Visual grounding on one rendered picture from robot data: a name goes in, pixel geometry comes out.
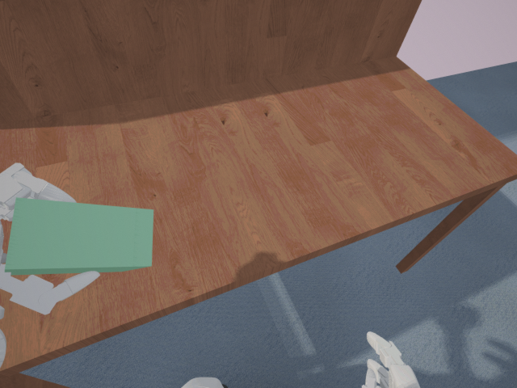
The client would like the sponge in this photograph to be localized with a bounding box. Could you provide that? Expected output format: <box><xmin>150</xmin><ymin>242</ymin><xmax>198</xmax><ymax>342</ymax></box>
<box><xmin>5</xmin><ymin>197</ymin><xmax>153</xmax><ymax>275</ymax></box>

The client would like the table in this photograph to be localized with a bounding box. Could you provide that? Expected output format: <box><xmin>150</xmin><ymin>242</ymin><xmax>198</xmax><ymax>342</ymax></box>
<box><xmin>0</xmin><ymin>0</ymin><xmax>517</xmax><ymax>388</ymax></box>

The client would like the left robot hand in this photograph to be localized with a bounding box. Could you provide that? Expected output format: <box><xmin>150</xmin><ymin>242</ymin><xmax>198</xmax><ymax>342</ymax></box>
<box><xmin>0</xmin><ymin>162</ymin><xmax>100</xmax><ymax>315</ymax></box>

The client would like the right robot hand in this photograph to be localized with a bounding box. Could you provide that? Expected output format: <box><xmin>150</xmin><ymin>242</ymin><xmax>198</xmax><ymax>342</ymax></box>
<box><xmin>362</xmin><ymin>331</ymin><xmax>420</xmax><ymax>388</ymax></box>

